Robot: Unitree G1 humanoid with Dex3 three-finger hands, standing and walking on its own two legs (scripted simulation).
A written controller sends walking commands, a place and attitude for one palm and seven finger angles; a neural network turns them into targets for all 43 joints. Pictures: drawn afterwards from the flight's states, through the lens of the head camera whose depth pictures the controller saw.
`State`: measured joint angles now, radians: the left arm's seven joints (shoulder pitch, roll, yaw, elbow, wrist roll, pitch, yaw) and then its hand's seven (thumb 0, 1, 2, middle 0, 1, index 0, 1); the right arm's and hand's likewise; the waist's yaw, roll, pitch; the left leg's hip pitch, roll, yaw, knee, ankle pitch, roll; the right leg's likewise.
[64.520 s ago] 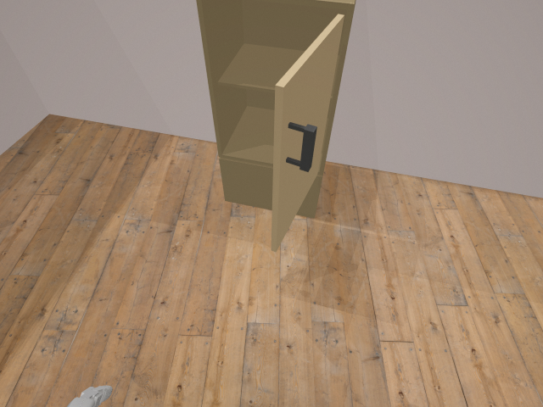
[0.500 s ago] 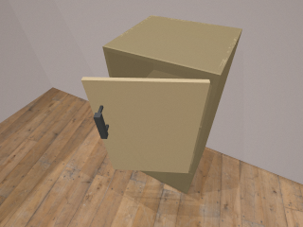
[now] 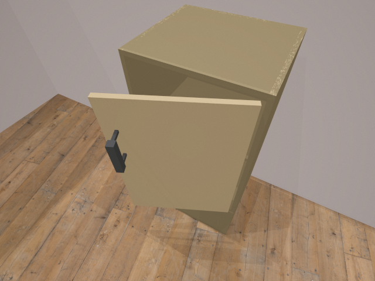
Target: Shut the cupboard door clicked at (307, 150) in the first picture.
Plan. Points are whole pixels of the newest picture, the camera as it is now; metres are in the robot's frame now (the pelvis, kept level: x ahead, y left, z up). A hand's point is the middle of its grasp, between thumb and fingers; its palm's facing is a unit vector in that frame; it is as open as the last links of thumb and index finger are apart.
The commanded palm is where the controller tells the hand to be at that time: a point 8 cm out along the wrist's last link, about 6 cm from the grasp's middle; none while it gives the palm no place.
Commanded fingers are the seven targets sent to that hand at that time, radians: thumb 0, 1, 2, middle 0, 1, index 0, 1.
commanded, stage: come to a stop and stand still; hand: left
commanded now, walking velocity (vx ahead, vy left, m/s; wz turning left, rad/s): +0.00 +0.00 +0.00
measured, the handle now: (118, 151) +0.45 +0.23 -0.03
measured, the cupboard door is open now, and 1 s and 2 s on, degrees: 24 24 24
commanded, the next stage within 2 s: look again from close up in 0.78 s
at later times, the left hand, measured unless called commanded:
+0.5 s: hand out of the picture +0.05 +0.19 -0.17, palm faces +0.02 -0.98 -0.21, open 7.3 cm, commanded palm none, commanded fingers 0.00 0.90 0.90 -0.20 -0.30 -0.20 -0.30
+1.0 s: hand out of the picture +0.06 +0.18 -0.17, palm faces +0.04 -0.98 -0.21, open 7.3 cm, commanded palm none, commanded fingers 0.00 0.90 0.90 -0.20 -0.30 -0.20 -0.30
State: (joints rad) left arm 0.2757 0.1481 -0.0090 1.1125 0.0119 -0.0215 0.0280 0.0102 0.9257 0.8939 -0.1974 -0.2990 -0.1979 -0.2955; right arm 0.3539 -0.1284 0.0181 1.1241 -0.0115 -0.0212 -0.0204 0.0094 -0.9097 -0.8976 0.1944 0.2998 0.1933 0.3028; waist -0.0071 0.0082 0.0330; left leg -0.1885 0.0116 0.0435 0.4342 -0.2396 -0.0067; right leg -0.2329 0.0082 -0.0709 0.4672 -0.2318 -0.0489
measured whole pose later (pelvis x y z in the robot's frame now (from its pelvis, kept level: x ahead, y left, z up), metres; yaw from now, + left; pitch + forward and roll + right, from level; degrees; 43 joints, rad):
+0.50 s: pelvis +0.04 +0.01 +0.00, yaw +0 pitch +0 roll +1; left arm 0.24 0.16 0.00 1.12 0.02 -0.02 0.03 0.00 0.92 0.89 -0.20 -0.30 -0.20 -0.30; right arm 0.25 -0.16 0.01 1.13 -0.01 -0.03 -0.04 0.01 -0.92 -0.90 0.20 0.30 0.19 0.30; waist 0.01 0.00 0.04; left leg -0.12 0.00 0.04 0.40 -0.28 0.00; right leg -0.17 0.00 -0.07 0.45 -0.28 -0.03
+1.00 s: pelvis +0.04 +0.01 +0.00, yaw +1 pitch -1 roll +1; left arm 0.24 0.16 0.00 1.12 0.01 -0.02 0.04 0.00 0.92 0.89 -0.20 -0.30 -0.20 -0.30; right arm 0.26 -0.14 0.01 1.15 -0.01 -0.02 -0.04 0.01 -0.92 -0.90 0.20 0.30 0.19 0.30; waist 0.01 0.00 0.05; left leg -0.09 0.00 0.03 0.39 -0.28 0.00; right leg -0.14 0.00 -0.08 0.44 -0.29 -0.03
